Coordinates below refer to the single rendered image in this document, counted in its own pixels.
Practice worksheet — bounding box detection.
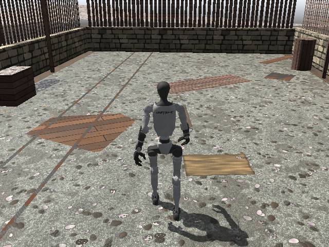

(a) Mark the robot right forearm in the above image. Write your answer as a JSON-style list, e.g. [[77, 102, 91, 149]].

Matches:
[[183, 123, 190, 138]]

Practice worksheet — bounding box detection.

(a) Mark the humanoid robot head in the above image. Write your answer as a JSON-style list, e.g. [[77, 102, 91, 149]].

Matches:
[[156, 81, 173, 106]]

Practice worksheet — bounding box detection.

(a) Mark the robot left upper arm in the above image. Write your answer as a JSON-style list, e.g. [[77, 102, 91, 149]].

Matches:
[[141, 104, 153, 134]]

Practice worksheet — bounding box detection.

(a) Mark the robot left forearm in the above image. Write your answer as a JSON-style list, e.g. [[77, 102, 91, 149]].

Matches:
[[135, 126, 146, 153]]

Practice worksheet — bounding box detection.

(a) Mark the left robot hand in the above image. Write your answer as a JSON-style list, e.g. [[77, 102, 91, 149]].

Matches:
[[134, 151, 146, 166]]

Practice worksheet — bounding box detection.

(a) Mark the robot right upper arm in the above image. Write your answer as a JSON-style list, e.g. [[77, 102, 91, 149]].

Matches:
[[174, 103, 188, 130]]

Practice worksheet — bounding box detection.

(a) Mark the robot left foot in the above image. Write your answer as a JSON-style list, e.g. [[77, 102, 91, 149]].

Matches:
[[152, 193, 159, 205]]

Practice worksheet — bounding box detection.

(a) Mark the right robot hand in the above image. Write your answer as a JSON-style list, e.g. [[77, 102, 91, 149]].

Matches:
[[178, 136, 190, 146]]

